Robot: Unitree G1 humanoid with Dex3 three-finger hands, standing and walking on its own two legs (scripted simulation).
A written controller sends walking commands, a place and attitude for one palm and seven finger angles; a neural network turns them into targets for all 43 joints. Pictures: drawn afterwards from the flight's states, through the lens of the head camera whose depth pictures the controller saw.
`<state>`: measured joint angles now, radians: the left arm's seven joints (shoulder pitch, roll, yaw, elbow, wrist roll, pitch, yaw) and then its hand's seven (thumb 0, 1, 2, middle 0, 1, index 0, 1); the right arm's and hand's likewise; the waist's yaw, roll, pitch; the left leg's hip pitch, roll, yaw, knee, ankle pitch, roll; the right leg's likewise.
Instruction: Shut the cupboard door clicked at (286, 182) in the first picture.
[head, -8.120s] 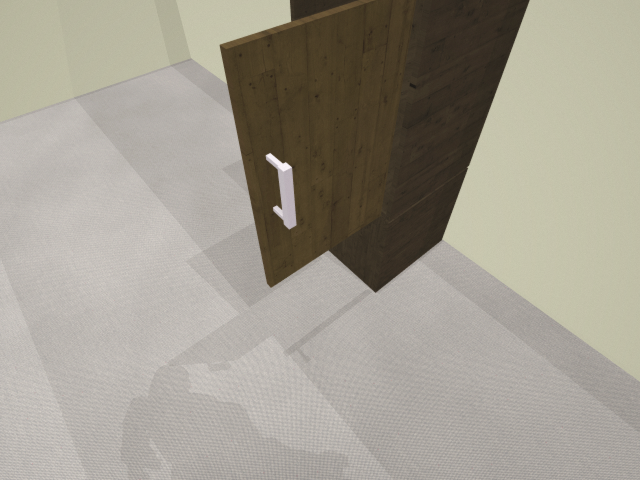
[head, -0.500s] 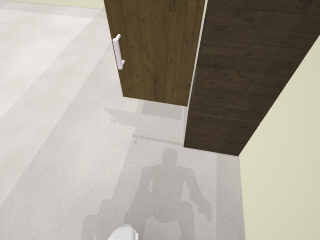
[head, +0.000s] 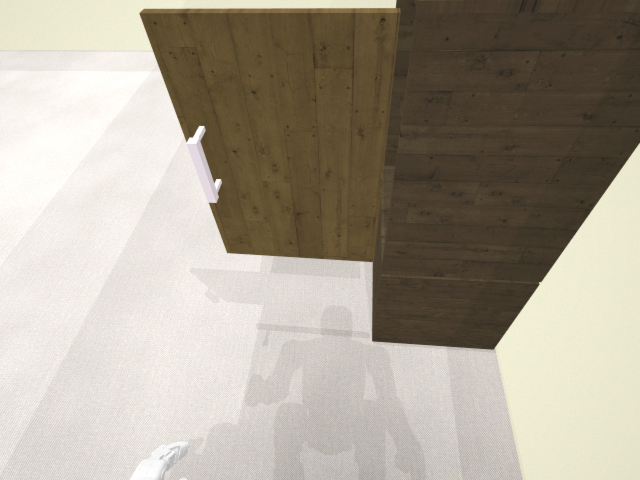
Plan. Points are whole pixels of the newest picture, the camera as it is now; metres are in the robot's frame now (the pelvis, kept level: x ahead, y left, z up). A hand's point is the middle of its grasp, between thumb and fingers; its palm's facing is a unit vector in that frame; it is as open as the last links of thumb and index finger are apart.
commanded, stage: take the last steps up to it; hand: left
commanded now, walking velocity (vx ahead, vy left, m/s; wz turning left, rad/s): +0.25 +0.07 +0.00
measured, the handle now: (206, 165) +0.67 +0.26 -0.01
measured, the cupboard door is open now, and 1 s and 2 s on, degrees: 89 89 89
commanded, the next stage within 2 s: come to a stop and stand still in 0.24 s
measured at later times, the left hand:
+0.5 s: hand out of the picture +0.12 +0.24 -0.18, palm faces +0.06 -0.98 -0.18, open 7.3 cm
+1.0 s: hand (203, 441) +0.20 +0.20 -0.15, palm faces -0.02 -0.98 -0.22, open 7.3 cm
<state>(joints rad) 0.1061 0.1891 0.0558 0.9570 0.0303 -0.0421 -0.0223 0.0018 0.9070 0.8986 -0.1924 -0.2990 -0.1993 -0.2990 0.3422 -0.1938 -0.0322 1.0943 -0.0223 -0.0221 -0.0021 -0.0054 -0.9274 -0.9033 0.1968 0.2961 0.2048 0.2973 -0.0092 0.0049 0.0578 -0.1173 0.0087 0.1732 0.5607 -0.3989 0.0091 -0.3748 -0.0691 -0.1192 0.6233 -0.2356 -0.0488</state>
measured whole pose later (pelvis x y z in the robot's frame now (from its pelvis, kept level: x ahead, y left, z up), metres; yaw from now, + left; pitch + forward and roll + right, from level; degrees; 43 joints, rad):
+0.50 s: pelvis +0.16 +0.06 +0.00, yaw -1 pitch -1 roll +0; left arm 0.32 0.18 0.03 1.14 0.01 0.01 0.03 0.00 0.91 0.90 -0.20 -0.30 -0.20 -0.30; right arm 0.14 -0.15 0.00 1.03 -0.02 -0.03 -0.03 0.00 -0.92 -0.90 0.19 0.30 0.20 0.30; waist 0.04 -0.06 0.07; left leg -0.35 0.03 0.12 0.58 -0.21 0.04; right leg -0.22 -0.06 -0.05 0.78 -0.58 0.03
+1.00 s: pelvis +0.15 +0.02 +0.01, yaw -3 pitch +0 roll +1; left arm 0.24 0.17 0.02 1.04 0.02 0.01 0.02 0.00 0.91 0.90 -0.20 -0.30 -0.20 -0.30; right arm 0.27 -0.21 -0.05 1.06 -0.01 0.05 -0.01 0.00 -0.91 -0.90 0.19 0.30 0.20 0.30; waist -0.01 0.00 0.01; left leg -0.29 0.01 0.05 0.61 -0.33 -0.03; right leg -0.20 -0.04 -0.04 0.48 -0.29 0.00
